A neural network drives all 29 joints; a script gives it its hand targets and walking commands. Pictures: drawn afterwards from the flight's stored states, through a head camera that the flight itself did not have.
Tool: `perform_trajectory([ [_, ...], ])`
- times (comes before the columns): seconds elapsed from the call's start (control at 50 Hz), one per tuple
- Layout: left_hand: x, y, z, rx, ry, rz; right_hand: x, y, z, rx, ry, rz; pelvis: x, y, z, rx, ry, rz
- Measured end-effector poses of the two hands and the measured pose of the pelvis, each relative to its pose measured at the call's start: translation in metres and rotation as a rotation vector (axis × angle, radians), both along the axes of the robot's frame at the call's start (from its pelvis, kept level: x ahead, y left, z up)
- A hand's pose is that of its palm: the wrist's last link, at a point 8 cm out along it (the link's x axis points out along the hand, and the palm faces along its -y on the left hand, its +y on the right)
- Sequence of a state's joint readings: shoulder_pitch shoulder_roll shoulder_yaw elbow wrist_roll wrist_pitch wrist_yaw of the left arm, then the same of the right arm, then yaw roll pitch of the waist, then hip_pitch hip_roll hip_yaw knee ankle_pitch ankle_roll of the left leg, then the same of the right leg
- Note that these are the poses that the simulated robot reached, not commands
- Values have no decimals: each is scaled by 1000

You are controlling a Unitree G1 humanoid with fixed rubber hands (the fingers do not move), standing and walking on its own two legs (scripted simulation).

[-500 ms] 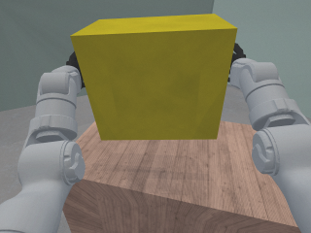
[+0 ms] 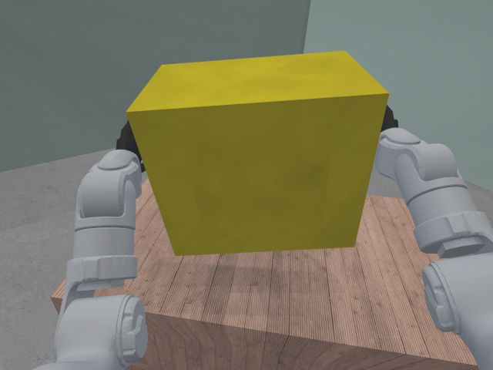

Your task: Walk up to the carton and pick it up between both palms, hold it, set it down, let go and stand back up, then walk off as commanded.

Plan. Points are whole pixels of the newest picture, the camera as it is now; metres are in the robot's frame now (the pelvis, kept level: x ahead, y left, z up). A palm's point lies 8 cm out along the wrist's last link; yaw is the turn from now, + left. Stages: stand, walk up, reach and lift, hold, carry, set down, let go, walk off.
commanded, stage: set down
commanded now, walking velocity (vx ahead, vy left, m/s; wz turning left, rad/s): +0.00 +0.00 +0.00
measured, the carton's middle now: (257, 155) +0.37 -0.05 +0.25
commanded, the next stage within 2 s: none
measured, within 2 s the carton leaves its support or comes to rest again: neither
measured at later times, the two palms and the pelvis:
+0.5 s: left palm (118, 149) +0.37 +0.17 +0.27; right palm (368, 170) +0.32 -0.22 +0.24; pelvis -0.03 +0.00 +0.00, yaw +1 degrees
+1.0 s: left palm (149, 168) +0.39 +0.13 +0.22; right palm (375, 193) +0.33 -0.25 +0.19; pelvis +0.00 +0.00 +0.00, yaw +1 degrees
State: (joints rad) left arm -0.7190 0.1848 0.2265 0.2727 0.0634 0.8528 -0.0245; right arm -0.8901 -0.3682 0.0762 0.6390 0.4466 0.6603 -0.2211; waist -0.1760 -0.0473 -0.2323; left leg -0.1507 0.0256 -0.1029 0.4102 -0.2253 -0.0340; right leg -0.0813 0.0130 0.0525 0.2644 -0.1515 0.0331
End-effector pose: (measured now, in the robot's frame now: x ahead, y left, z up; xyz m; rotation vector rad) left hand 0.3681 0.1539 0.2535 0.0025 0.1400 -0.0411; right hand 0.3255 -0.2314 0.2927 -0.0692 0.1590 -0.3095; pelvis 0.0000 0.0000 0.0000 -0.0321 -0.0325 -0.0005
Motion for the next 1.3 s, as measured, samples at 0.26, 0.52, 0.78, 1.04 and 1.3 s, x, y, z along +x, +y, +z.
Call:
perform_trajectory([
  [0.26, 9, -24, 81, 29, -135, -17, -6, -20, 1, 60, -112, -38, -26, -3, 2, 18, -65, -27],
  [0.52, -3, 14, 11, -14, -120, 16, -8, 16, -50, 75, -126, -19, -31, -4, 2, 16, -86, 27],
  [0.78, 6, 8, -24, -30, -111, -4, -6, 9, -58, 42, -142, -39, -22, 0, 2, 14, -101, 19],
  [1.04, 25, -27, -35, 68, -83, -47, -3, -21, -107, 85, -119, -72, -1, 3, 2, 13, -90, 21],
  [1.3, 21, -42, -47, 14, -87, -94, -27, -34, -101, 48, -145, -126, 3, -1, 1, 15, -101, 14],
])
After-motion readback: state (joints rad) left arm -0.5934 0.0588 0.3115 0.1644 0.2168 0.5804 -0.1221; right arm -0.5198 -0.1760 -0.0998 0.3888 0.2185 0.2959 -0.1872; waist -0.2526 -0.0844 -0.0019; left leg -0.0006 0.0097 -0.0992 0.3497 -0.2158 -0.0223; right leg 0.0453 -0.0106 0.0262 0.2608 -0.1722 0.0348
